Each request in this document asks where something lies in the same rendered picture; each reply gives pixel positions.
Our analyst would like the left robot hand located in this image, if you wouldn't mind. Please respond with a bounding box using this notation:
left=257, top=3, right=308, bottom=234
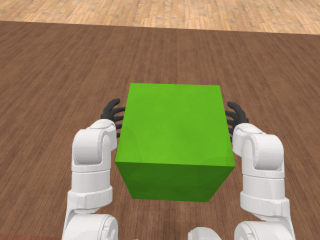
left=100, top=98, right=126, bottom=138

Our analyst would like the robot right thigh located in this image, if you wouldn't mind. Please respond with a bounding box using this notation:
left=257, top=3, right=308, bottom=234
left=188, top=227, right=222, bottom=240

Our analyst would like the right robot hand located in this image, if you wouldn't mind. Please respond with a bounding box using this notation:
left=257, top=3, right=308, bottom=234
left=225, top=101, right=249, bottom=143

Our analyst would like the robot left upper arm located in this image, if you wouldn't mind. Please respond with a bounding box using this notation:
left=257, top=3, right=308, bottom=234
left=63, top=214, right=118, bottom=240

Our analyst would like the robot right upper arm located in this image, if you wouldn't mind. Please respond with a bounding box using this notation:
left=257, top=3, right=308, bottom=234
left=234, top=221, right=293, bottom=240

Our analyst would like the carton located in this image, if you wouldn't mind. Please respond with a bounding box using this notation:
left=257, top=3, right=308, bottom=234
left=115, top=83, right=236, bottom=203

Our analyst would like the left robot forearm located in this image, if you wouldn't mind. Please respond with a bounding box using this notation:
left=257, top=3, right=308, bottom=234
left=61, top=119, right=117, bottom=240

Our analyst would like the right robot forearm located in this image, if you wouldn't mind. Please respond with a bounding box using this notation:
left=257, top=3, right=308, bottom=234
left=232, top=123, right=296, bottom=240

